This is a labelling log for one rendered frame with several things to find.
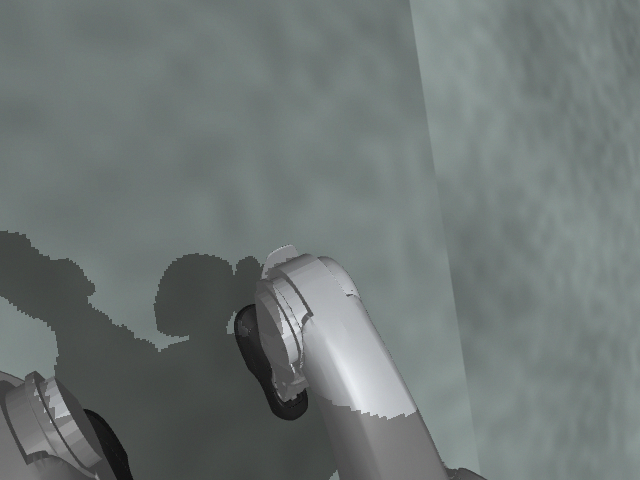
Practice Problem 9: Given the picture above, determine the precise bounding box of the right robot hand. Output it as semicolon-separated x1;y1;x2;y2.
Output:
443;462;487;480

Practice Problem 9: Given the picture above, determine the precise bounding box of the left robot foot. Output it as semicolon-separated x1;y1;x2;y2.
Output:
83;409;134;480

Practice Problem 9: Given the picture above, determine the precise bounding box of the right robot foot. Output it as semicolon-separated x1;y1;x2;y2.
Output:
234;304;308;421

